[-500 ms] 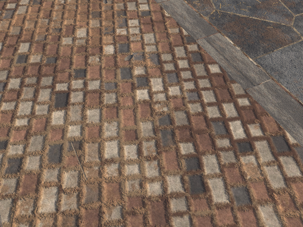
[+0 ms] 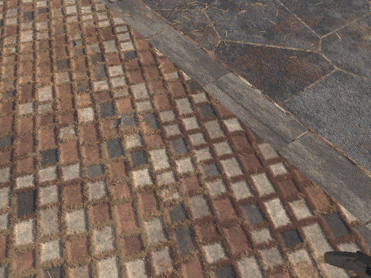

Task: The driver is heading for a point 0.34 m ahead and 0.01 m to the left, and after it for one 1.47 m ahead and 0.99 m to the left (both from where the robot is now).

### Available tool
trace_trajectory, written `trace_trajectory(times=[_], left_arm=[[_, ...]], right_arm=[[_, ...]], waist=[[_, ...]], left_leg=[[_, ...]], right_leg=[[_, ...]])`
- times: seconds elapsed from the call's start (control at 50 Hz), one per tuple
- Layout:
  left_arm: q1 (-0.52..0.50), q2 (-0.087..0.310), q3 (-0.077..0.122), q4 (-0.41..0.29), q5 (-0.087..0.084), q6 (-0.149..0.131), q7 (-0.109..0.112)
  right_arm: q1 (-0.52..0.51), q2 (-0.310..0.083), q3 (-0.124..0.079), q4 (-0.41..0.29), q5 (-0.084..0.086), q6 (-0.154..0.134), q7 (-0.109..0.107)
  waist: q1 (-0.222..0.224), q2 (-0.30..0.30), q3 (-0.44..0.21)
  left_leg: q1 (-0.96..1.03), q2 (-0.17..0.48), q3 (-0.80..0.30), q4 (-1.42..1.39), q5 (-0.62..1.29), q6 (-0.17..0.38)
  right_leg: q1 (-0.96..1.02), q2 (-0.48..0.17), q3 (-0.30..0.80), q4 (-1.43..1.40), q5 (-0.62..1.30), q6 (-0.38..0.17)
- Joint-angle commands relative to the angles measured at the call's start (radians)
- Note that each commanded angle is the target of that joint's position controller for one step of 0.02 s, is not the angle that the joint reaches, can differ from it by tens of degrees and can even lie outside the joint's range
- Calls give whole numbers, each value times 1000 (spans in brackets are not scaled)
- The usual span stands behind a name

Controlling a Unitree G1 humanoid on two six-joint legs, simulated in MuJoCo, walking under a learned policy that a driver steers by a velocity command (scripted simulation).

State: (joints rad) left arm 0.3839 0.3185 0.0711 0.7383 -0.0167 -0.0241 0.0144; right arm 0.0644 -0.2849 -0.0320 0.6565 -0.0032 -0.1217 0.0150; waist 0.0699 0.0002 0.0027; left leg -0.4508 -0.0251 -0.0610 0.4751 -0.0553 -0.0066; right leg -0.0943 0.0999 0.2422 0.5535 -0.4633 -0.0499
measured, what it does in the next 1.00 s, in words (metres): walks ahead, turning left: right foot, then left foot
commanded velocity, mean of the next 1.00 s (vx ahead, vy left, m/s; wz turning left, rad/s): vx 0.50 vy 0.00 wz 0.23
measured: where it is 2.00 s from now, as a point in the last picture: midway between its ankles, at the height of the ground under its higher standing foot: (146, 166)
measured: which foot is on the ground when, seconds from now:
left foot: down 0.00-0.48, up 0.50-0.96, down 0.98-1.00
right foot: up 0.00-0.44, down 0.46-0.96, up 0.98-1.00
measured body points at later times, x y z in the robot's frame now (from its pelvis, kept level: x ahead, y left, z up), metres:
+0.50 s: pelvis +0.25 -0.03 +0.00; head +0.29 -0.04 +0.45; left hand +0.51 +0.19 -0.05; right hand +0.23 -0.32 -0.13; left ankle +0.12 +0.12 -0.70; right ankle +0.35 -0.14 -0.73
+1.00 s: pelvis +0.50 +0.03 -0.01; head +0.53 +0.06 +0.44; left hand +0.43 +0.32 -0.14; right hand +0.79 -0.14 -0.08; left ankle +0.58 +0.15 -0.73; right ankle +0.36 -0.15 -0.70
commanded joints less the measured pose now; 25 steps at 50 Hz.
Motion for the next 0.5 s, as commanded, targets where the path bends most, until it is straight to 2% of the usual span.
trace_trajectory(times=[0.02, 0.04, 0.06, 0.08, 0.1, 0.12, 0.16, 0.22, 0.26, 0.3, 0.34, 0.38, 0.42, 0.44, 0.46, 0.48, 0.5], left_arm=[[114, -16, -20, -104, -14, -26, -3], [100, 83, -4, -68, -22, -27, 1], [-9, 125, 8, -78, -16, -26, -1], [-73, 114, 6, -92, -5, -26, 1], [-119, 102, 7, -107, 6, -32, -2], [-121, 85, 6, -112, 4, -34, -9], [-111, 52, -2, -109, 1, -33, -17], [-194, 15, -20, -138, 16, -38, -21], [-260, -3, -30, -152, 18, -50, -26], [-316, 0, -31, -159, 12, -60, -34], [-363, 15, -26, -170, 5, -68, -41], [-382, 35, -18, -181, 0, -76, -46], [-329, 62, -3, -167, 0, -83, -44], [-245, 90, 14, -140, 5, -83, -37], [-117, 135, 33, -119, 18, -83, -26], [16, 225, 55, -107, 39, -73, -16], [53, 201, 51, -86, 32, -62, -23]], right_arm=[[338, -289, -96, 33, -18, -1, -2], [316, -189, -76, 19, 7, 1, 6], [281, -137, -62, 17, 9, 5, 4], [241, -126, -55, 12, -1, 10, 5], [219, -110, -49, 22, -5, 13, 4], [210, -99, -43, 27, -11, 11, 1], [214, -91, -41, 44, -2, 8, 1], [233, -137, -51, 69, 13, 11, -2], [247, -155, -55, 84, 21, 22, -5], [273, -170, -57, 100, 27, 32, -8], [314, -179, -59, 119, 32, 41, -10], [331, -182, -61, 130, 37, 50, -15], [319, -190, -65, 133, 37, 59, -21], [320, -174, -59, 132, 32, 60, -22], [311, -130, -43, 120, 20, 57, -20], [369, -35, -13, 86, 10, 46, -21], [413, -50, -13, 78, 33, 37, -23]], waist=[[-95, 369, -307], [-122, 230, -223], [-147, 133, -107], [-137, 65, -53], [-127, 56, -5], [-105, 85, 0], [-88, 113, -8], [-101, 89, 14], [-117, 79, 21], [-134, 79, 28], [-146, 83, 29], [-134, 92, 30], [-84, 99, 12], [-40, 89, -34], [25, 56, -131], [48, -155, -295], [37, -302, -349]], left_leg=[[762, 417, -686, -144, -319, 261], [716, 411, -731, -188, -513, 246], [613, 368, -574, -192, -466, 211], [516, 325, -459, -201, -334, 196], [446, 293, -383, -218, -214, 203], [399, 267, -321, -236, -135, 199], [369, 243, -250, -266, -45, 213], [340, 247, -192, -309, 47, 241], [320, 222, -149, -315, 77, 231], [293, 201, -116, -305, 88, 216], [300, 213, -130, -286, 81, 207], [325, 234, -168, -253, 48, 188], [324, 237, -183, -191, 56, 159], [297, 199, -161, -101, 122, 136], [205, 141, -119, 95, 73, 100], [-96, 19, -13, 450, -238, 32], [-262, 0, -45, 661, -543, 18]], right_leg=[[-536, 15, -70, 574, -124, 12], [-643, -57, -33, 687, -94, 24], [-668, -84, -50, 711, -2, 28], [-646, -111, -83, 693, 59, 32], [-643, -134, -89, 642, 101, 34], [-602, -158, -99, 604, 128, 34], [-567, -172, -136, 528, 137, 41], [-574, -193, -178, 359, 208, 60], [-529, -182, -197, 215, 310, 66], [-456, -152, -213, 95, 406, 77], [-405, -129, -214, 31, 454, 81], [-362, -123, -196, -26, 442, 66], [-247, -117, -201, -85, 422, 40], [-107, -110, -214, -110, 405, 18], [102, -196, -148, -94, 399, -25], [451, -439, 155, -96, 329, -129], [470, -535, 447, -218, 117, -209]])
Velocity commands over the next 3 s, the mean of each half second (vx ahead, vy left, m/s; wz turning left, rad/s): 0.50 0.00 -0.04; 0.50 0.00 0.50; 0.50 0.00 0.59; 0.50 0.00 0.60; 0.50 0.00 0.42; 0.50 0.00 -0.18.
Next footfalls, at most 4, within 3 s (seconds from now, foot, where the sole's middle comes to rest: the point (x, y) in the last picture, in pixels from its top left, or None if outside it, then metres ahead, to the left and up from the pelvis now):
0.46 right None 0.39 -0.15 -0.76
0.98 left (163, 239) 0.61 0.16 -0.76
1.46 right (185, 165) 0.96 0.10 -0.76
1.98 left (98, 158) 0.97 0.49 -0.76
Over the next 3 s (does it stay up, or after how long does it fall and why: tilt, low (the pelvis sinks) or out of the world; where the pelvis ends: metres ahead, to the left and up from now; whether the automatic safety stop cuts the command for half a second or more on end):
stays up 1.22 0.80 0.00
